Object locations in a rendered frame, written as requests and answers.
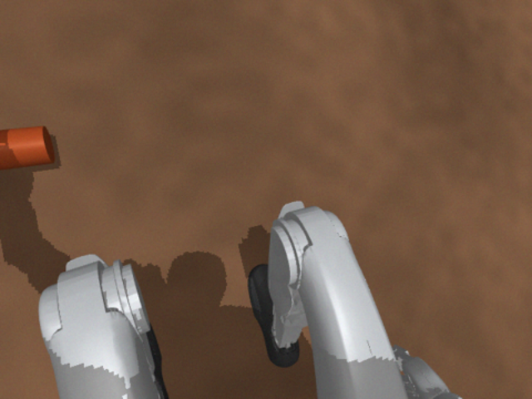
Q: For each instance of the right robot hand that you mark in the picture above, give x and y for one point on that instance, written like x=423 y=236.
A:
x=420 y=381

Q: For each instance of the can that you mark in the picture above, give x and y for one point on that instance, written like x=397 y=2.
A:
x=23 y=147

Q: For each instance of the right robot foot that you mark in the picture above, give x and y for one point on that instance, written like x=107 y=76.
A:
x=262 y=306

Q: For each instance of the left robot foot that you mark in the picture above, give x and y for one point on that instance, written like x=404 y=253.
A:
x=155 y=351

